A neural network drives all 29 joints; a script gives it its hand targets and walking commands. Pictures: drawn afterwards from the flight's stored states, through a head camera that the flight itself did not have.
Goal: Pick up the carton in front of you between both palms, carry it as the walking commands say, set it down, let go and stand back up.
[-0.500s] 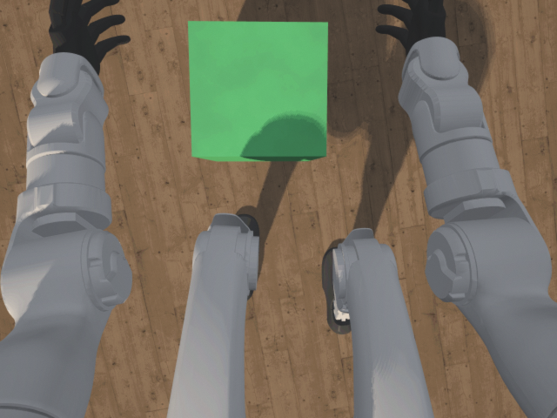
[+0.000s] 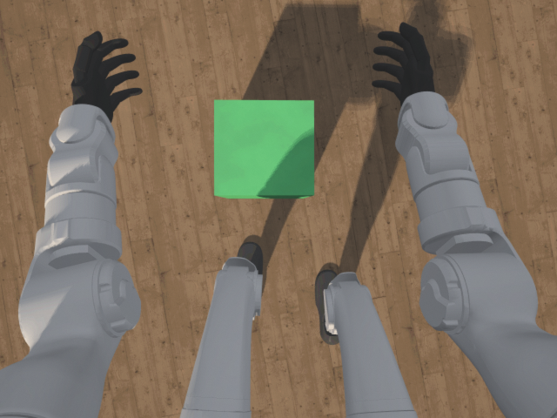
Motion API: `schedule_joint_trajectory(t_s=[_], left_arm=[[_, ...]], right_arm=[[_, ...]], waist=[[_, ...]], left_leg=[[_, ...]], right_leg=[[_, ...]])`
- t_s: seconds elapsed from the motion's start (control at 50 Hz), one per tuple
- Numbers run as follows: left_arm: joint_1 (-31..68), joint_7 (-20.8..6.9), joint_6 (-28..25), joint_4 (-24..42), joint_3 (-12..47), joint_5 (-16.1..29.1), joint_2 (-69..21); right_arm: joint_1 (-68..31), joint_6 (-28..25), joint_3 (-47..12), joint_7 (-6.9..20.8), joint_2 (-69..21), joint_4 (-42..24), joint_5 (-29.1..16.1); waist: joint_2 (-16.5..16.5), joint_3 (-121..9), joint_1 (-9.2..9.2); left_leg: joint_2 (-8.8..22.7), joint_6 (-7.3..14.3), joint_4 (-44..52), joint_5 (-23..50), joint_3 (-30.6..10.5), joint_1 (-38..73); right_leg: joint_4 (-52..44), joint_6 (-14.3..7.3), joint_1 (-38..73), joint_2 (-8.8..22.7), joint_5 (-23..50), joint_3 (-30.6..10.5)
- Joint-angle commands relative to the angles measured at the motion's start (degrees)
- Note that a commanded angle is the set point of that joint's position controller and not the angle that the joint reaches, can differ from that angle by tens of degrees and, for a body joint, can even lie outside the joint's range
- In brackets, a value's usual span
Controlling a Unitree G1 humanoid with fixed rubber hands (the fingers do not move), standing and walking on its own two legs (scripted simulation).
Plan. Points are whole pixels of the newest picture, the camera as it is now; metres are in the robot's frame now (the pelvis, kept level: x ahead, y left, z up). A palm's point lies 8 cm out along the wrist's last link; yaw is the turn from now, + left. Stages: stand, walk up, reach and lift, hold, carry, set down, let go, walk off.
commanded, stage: let go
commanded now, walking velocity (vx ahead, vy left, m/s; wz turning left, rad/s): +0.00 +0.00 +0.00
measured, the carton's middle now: (265, 156) +0.47 +0.08 -0.51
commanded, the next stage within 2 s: stand in 1.26 s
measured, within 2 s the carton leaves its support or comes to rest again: neither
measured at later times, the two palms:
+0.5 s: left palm (42, 218) +0.32 +0.27 +0.01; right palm (519, 200) +0.37 -0.17 +0.01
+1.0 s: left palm (55, 342) +0.24 +0.21 +0.07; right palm out of the picture +0.26 -0.25 +0.08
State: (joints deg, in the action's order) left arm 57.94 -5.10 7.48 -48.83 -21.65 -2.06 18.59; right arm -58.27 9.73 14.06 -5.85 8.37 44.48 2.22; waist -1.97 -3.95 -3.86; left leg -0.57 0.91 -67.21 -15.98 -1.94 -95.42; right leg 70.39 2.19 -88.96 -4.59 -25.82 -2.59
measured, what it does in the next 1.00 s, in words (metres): rises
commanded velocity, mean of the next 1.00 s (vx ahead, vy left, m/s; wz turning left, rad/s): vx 0.00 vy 0.00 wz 0.00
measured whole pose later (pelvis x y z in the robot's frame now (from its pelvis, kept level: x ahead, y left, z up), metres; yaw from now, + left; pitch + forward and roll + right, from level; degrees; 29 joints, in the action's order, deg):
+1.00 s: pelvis +0.09 -0.03 +0.14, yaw +3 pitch -3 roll +1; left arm -12.9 -4.3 6.3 -23.7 -2.6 -1.0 12.6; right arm 12.3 5.1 2.2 3.4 11.8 25.7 0.2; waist -2.6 5.7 -0.2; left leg -1.1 -1.1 -23.6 -11.0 -2.1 -9.5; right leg 25.9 -1.9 -3.5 -2.0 -19.1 -3.9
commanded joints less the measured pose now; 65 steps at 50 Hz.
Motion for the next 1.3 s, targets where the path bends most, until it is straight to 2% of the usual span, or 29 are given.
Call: schedule_joint_trajectory(t_s=[0.0,0.08,0.18,0.26,0.38,0.44,0.5,0.6,0.66,0.74,0.84,0.92,1.04,1.16,1.18,1.2,1.24,1.26,1.28], left_arm=[[3.5,-1.0,-1.4,6.8,-0.5,-2.2,7.3],[-7.5,-1.9,-1.6,12.4,2.4,-3.9,6.7],[-18.5,-1.9,-2.9,18.3,5.9,-2.4,4.3],[-27.0,-1.4,-4.4,19.2,7.7,-0.9,2.4],[-42.3,-0.3,-6.8,19.7,11.0,1.0,-0.2],[-48.8,0.4,-7.9,21.5,12.5,1.9,-0.7],[-55.1,0.9,-8.7,23.7,13.9,2.7,-0.9],[-64.2,1.2,-9.2,26.6,15.5,2.9,-1.0],[-66.8,1.4,-8.7,28.4,16.4,3.1,-1.0],[-68.1,1.1,-6.7,29.8,17.6,2.7,-0.6],[-68.6,0.8,-3.6,30.8,17.3,1.7,0.3],[-68.3,0.9,-1.7,30.6,16.9,0.9,0.4],[-69.8,1.2,-0.7,30.5,16.8,0.6,0.0],[-70.4,1.4,-1.2,30.4,17.4,1.6,-0.6],[-69.4,3.0,1.7,31.8,16.8,0.0,1.8],[-70.3,3.6,2.2,31.8,16.7,0.2,1.8],[-71.0,4.0,2.5,31.0,17.5,0.9,0.6],[-68.8,5.9,-0.6,25.0,16.5,1.0,6.1],[-69.3,6.5,-2.0,24.0,16.6,0.2,6.0]], right_arm=[[-2.7,-1.0,0.7,-0.3,3.0,-7.4,2.8],[8.1,-1.2,-0.9,-0.6,1.8,-13.8,4.2],[18.4,-3.2,-3.4,0.6,1.4,-18.5,3.2],[26.5,-5.3,-4.1,2.1,1.8,-17.9,2.5],[41.6,-8.4,-4.6,4.2,2.8,-15.9,1.9],[47.9,-9.7,-5.3,5.0,3.7,-16.7,1.4],[53.3,-10.5,-6.4,5.9,4.3,-18.5,0.7],[60.3,-11.2,-8.1,7.1,5.3,-21.4,-0.1],[63.2,-11.0,-9.3,7.7,6.0,-22.9,-0.8],[66.1,-9.6,-10.1,8.2,6.5,-23.5,-1.6],[67.7,-6.9,-10.7,8.9,7.0,-24.0,-2.2],[67.4,-5.3,-10.8,9.3,7.4,-24.2,-2.1],[67.8,-4.2,-10.5,9.3,7.9,-24.8,-1.7],[69.0,-4.3,-9.9,9.1,8.2,-24.5,-1.2],[72.2,-5.8,-9.9,7.7,8.0,-21.7,-2.2],[72.6,-6.2,-10.2,7.2,8.7,-21.8,-2.3],[71.0,-6.5,-10.7,7.0,9.0,-22.4,-2.3],[68.2,-7.1,-9.5,5.4,15.4,-14.3,0.7],[68.2,-7.5,-9.0,4.9,15.9,-13.8,1.0]], waist=[[2.3,-55.4,-1.45],[3.4,-55.8,-1.58],[4.1,-46.8,-0.8],[4.6,-39.4,-0.15],[5.6,-34.5,1.12],[5.8,-31.9,1.61],[4.9,-27.0,1.95],[2.3,-15.4,2.31],[0.2,-8.1,2.5],[-2.3,0.0,3.38],[-1.7,6.6,3.74],[-0.7,9.1,3.44],[0.4,6.8,3.01],[0.8,3.5,3.48],[1.5,0.1,4.04],[0.8,-0.3,3.58],[0.6,0.4,3.22],[-4.5,2.0,3.47],[-2.5,2.2,3.17]], left_leg=[[-1.2,-1.5,6.3,24.0,2.4,59.3],[-1.1,-0.9,10.4,27.6,1.8,70.1],[-0.4,-0.8,15.8,28.8,-0.1,77.5],[0.4,-0.9,19.2,30.0,-1.9,81.9],[1.3,-0.7,23.5,38.4,-3.9,90.5],[1.4,-0.9,26.0,40.1,-4.3,93.6],[0.9,-1.4,29.4,37.2,-3.6,94.1],[-0.4,-1.9,36.6,25.7,-0.9,93.1],[-1.1,-2.0,39.9,19.6,0.7,93.8],[-2.1,-1.9,41.4,15.2,1.9,98.6],[-2.7,-1.9,41.7,13.0,2.8,103.9],[-2.9,-2.0,41.6,12.8,2.9,104.9],[-2.8,-2.0,41.4,17.4,2.4,105.0],[-2.2,-1.8,41.7,22.7,1.2,104.1],[-3.3,-1.5,39.7,23.1,1.6,101.7],[-3.3,-1.4,39.6,23.6,1.3,101.0],[-3.0,-1.3,39.4,24.4,0.9,100.1],[3.4,-1.9,38.7,19.7,-0.4,92.0],[3.2,-1.2,39.4,14.4,-1.6,90.3]], right_leg=[[-13.6,2.2,14.5,-1.6,11.1,4.7],[-18.2,1.8,19.7,-1.3,13.1,4.3],[-23.5,1.0,23.1,-0.6,12.8,3.8],[-27.0,0.4,24.8,-0.1,12.1,3.4],[-31.9,-0.1,30.3,0.1,15.2,2.8],[-34.7,-0.5,35.9,0.4,16.7,2.2],[-38.1,-0.8,44.5,0.8,17.9,1.4],[-44.4,-1.1,59.3,2.3,18.4,0.8],[-48.2,-1.1,65.0,3.3,17.2,0.5],[-52.4,-1.6,63.7,4.7,13.4,-0.3],[-55.5,-2.3,62.6,6.3,10.9,-1.1],[-55.7,-2.4,63.9,6.7,11.6,-1.3],[-53.1,-1.9,68.8,5.5,19.5,-0.7],[-50.2,-1.1,72.6,3.5,27.4,0.0],[-48.3,-0.8,75.9,3.4,32.4,-0.2],[-47.4,-0.4,76.2,3.5,34.3,-0.1],[-47.2,-0.4,74.6,3.1,33.2,0.2],[-47.1,0.4,73.0,5.7,22.6,-0.9],[-47.6,0.2,74.0,5.4,17.1,-1.9]])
